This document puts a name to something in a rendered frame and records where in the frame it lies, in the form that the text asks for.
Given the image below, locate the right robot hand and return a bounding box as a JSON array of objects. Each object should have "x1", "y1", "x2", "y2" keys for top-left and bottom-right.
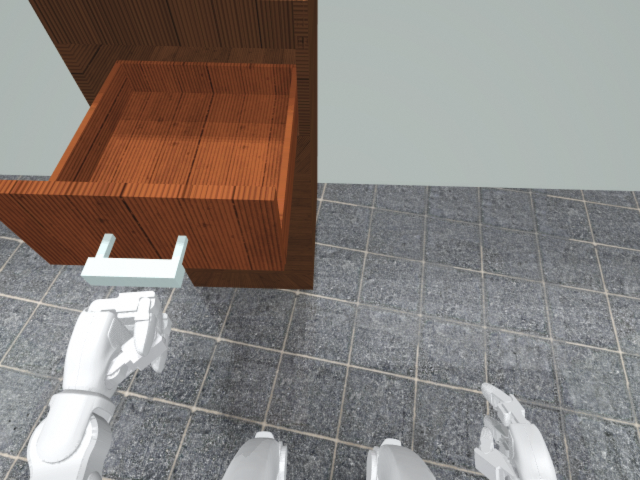
[{"x1": 474, "y1": 382, "x2": 557, "y2": 480}]

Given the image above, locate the handle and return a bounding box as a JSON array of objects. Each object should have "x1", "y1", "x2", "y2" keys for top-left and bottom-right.
[{"x1": 80, "y1": 234, "x2": 188, "y2": 288}]

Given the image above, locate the robot left forearm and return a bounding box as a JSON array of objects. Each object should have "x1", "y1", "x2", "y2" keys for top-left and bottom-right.
[{"x1": 27, "y1": 390, "x2": 116, "y2": 480}]

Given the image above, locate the cabinet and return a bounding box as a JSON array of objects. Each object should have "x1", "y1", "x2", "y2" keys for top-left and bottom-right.
[{"x1": 28, "y1": 0, "x2": 318, "y2": 290}]

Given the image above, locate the robot right thigh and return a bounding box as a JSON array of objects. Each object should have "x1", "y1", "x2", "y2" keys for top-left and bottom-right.
[{"x1": 366, "y1": 444, "x2": 436, "y2": 480}]

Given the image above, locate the left robot hand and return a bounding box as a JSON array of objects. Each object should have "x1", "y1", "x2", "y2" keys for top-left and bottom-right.
[{"x1": 62, "y1": 291, "x2": 172, "y2": 399}]

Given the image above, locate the drawer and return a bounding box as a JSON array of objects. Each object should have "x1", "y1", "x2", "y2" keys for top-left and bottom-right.
[{"x1": 0, "y1": 60, "x2": 299, "y2": 271}]

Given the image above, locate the right robot shin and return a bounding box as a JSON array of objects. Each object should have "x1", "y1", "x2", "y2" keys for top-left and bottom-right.
[{"x1": 379, "y1": 438, "x2": 401, "y2": 448}]

